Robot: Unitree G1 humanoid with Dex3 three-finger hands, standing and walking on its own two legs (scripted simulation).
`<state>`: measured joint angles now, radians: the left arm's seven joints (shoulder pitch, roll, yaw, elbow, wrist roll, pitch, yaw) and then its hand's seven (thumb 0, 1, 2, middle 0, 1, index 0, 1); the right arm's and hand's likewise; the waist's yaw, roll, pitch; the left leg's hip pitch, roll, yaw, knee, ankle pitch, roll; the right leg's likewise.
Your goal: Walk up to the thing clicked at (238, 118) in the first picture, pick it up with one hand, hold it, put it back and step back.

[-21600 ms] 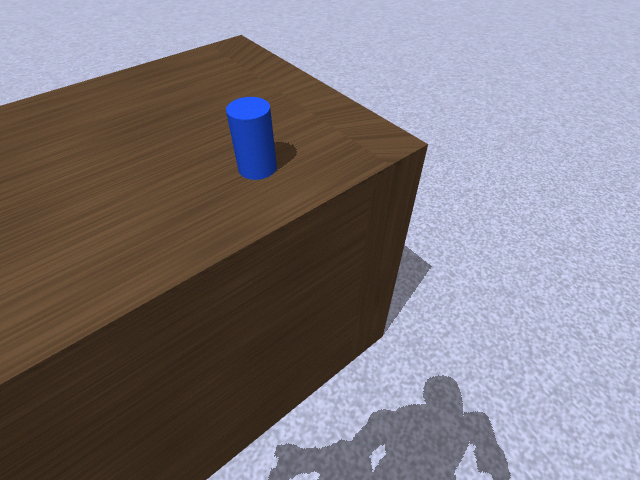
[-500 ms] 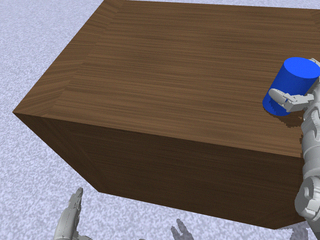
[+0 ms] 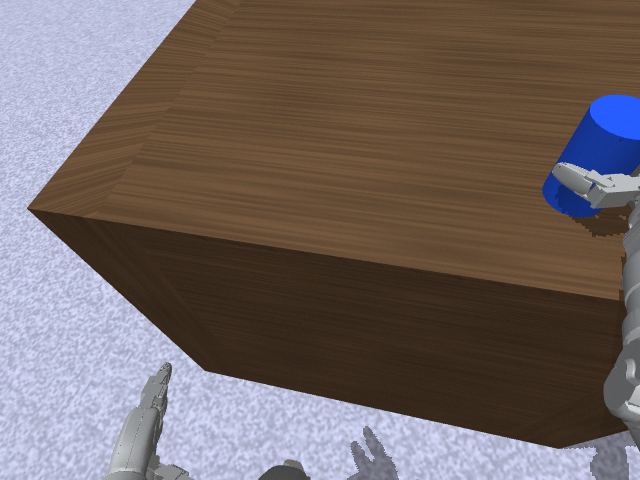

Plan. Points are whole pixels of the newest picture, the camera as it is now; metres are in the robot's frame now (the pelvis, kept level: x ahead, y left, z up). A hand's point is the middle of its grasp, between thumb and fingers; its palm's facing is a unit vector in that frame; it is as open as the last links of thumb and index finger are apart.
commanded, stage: open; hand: right
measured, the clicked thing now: (597, 160) +0.49 -0.24 +0.12
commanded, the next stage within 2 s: withdraw in 0.30 s
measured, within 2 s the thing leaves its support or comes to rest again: neither
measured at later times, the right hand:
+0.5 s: hand (599, 158) +0.50 -0.24 +0.12, palm faces +0.22 +0.98 +0.02, open 16.2 cm
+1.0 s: hand out of the picture +0.47 -0.32 +0.25, palm faces +0.33 +0.93 -0.17, open 17.5 cm
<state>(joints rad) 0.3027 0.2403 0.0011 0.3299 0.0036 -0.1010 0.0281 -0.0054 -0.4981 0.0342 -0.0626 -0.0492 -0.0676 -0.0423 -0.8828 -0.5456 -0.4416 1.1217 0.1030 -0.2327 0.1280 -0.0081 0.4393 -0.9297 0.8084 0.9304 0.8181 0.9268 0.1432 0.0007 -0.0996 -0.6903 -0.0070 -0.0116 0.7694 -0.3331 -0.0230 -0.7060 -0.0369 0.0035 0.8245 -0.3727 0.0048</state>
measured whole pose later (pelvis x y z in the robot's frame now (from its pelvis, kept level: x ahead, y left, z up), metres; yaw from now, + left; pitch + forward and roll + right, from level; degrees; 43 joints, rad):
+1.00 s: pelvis +0.02 +0.01 +0.02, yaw -1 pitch +10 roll +0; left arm 0.30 0.25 0.01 0.40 -0.04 -0.08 0.03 -0.01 -0.51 0.04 -0.06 -0.05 -0.06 -0.04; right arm -0.99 -0.77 -0.42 1.14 0.01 0.01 0.21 -0.01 0.56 -0.04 0.06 0.05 0.07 0.06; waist 0.07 -0.04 -0.11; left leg -0.51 0.01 -0.01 0.65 -0.32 -0.02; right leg -0.51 -0.02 0.00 0.67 -0.33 0.01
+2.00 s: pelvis -0.01 +0.02 +0.03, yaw -4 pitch -4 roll +0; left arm 0.31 0.22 0.19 0.50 -0.03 -0.08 0.05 0.00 -0.49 0.04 -0.06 -0.05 -0.06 -0.05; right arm 0.46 -0.33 -0.39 -0.41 0.08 -0.22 -0.01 -0.01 0.59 -0.05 0.06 0.06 0.07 0.06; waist -0.07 -0.07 0.00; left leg -0.21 0.03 0.04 0.56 -0.28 0.00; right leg -0.21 0.00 0.05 0.53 -0.26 0.02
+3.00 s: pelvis +0.02 +0.01 +0.04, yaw -2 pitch +1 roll +0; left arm 0.18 0.19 -0.02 0.67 0.01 -0.11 0.05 0.01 0.88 0.88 -0.20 -0.29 -0.20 -0.29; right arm 0.31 -0.15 -0.03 0.46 -0.01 -0.17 -0.06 -0.01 0.54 -0.05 0.06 0.05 0.06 0.05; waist -0.01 0.01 0.06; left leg -0.24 0.01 0.02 0.49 -0.26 -0.01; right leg -0.25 -0.02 0.02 0.49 -0.26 0.02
